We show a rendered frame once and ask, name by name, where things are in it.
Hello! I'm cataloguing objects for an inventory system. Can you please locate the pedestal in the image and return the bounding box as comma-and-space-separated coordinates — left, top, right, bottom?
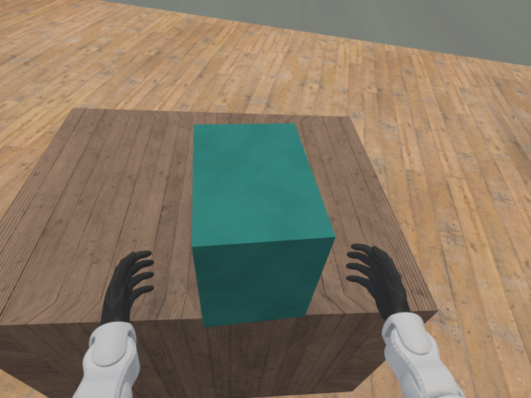
0, 108, 439, 398

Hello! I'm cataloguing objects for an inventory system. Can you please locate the carton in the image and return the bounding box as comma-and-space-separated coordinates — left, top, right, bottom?
192, 124, 336, 328

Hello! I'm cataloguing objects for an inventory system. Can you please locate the robot right forearm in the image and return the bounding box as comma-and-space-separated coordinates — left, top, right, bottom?
382, 313, 466, 398

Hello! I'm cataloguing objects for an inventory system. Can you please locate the robot left forearm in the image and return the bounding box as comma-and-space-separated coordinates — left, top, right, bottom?
72, 322, 140, 398

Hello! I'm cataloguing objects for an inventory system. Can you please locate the robot left hand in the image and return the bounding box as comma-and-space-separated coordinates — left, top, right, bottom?
100, 250, 154, 326

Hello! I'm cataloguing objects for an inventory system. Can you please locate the robot right hand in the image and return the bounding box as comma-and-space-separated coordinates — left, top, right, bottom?
346, 244, 411, 321

